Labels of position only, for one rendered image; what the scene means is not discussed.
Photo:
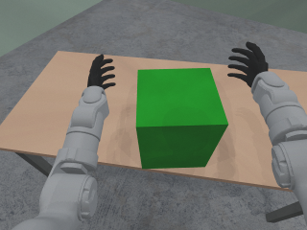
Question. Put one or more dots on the right robot forearm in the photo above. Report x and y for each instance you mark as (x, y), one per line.
(280, 108)

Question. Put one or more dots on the left robot hand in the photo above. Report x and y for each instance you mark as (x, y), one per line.
(95, 77)

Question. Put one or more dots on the robot left upper arm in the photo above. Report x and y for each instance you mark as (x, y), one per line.
(67, 200)

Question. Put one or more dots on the right robot hand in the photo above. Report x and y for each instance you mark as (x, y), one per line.
(255, 63)

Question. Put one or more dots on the carton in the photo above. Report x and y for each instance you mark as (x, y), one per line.
(180, 118)

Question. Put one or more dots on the left robot forearm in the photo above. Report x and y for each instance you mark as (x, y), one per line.
(79, 151)

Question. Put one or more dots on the table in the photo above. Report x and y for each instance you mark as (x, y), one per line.
(38, 124)

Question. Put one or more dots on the robot right upper arm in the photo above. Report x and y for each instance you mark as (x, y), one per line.
(289, 167)

